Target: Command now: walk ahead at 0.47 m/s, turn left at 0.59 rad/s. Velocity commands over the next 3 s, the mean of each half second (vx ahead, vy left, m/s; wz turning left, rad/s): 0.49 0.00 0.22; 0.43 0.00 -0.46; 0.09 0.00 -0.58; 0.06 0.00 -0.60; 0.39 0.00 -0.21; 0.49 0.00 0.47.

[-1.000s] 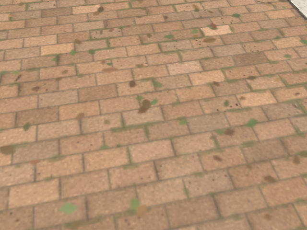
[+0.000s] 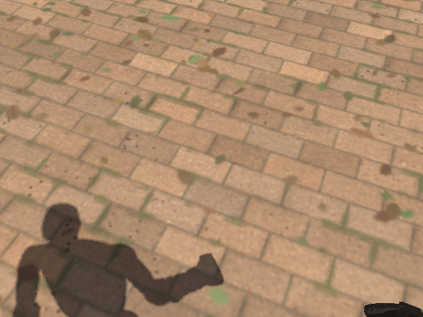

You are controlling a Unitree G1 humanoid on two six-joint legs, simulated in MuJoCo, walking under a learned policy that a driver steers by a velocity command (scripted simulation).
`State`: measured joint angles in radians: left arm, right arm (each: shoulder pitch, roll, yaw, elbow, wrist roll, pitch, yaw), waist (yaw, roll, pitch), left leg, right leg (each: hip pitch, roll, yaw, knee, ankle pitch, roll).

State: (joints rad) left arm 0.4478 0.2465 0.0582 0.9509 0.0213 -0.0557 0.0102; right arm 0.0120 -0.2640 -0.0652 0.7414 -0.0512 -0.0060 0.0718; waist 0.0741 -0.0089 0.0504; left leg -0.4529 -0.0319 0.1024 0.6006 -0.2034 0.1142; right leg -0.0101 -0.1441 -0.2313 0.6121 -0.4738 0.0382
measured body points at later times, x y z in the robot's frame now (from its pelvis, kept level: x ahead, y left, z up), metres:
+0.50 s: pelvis +0.29 +0.03 +0.00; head +0.32 +0.03 +0.45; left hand +0.45 +0.28 -0.10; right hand +0.28 -0.24 -0.14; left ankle +0.08 +0.07 -0.71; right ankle +0.43 -0.02 -0.72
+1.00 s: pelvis +0.56 +0.05 +0.01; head +0.60 +0.04 +0.46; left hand +0.59 +0.34 -0.11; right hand +0.75 -0.21 -0.08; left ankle +0.72 +0.13 -0.71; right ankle +0.43 -0.02 -0.72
